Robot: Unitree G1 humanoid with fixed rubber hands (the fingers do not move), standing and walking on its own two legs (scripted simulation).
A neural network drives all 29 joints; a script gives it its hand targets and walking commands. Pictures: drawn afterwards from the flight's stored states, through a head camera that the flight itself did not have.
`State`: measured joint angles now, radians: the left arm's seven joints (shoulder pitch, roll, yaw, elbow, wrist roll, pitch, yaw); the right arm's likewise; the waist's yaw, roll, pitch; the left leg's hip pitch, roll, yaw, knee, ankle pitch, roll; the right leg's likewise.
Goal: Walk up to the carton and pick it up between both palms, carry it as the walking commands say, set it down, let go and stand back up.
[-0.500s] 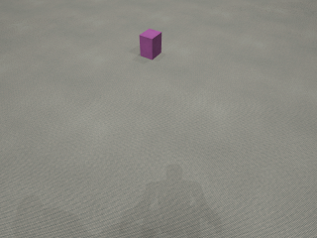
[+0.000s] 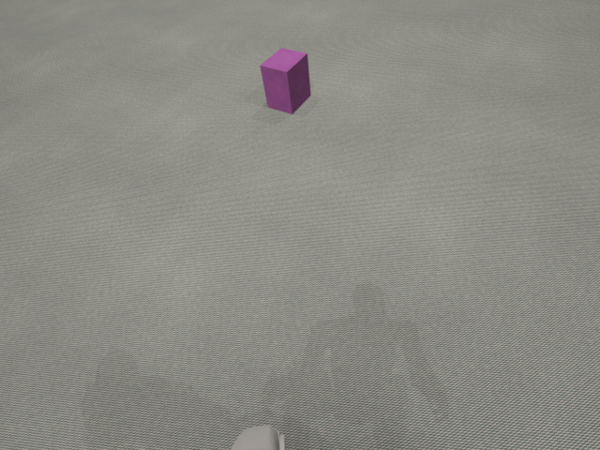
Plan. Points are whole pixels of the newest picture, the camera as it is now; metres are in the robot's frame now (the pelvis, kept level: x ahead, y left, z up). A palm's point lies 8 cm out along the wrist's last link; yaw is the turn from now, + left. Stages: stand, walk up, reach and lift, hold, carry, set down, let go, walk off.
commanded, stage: walk up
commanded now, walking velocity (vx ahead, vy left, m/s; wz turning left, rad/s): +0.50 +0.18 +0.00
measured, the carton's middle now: (286, 81) +1.98 +0.20 -0.64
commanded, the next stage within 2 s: none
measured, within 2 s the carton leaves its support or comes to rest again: neither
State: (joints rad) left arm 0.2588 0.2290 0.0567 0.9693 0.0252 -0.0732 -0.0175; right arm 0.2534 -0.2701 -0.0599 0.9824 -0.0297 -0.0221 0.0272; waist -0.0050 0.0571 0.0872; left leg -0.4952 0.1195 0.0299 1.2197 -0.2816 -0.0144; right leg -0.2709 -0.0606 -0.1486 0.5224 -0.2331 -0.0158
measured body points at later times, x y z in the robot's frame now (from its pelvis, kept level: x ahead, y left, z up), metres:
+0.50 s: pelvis +0.24 +0.08 +0.02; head +0.26 +0.11 +0.46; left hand +0.32 +0.34 -0.14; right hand +0.24 -0.19 -0.11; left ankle +0.25 +0.17 -0.73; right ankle +0.25 -0.09 -0.64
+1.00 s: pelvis +0.50 +0.01 +0.01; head +0.52 -0.03 +0.46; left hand +0.51 +0.28 -0.12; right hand +0.53 -0.25 -0.16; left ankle +0.47 +0.18 -0.64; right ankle +0.51 -0.09 -0.73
